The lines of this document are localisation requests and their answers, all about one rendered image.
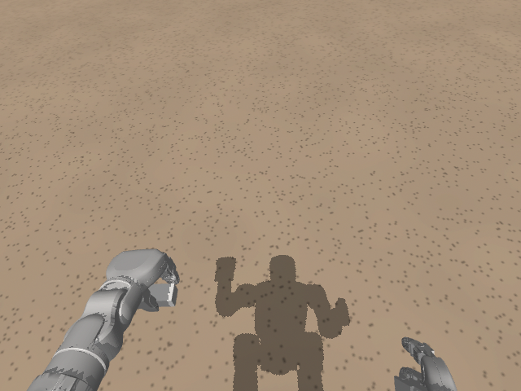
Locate left robot arm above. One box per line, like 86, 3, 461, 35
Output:
27, 277, 142, 391

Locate left robot hand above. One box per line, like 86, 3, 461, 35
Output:
106, 248, 180, 312

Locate small box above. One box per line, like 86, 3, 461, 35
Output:
148, 283, 178, 307

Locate right robot hand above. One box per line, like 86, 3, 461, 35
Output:
394, 337, 457, 391

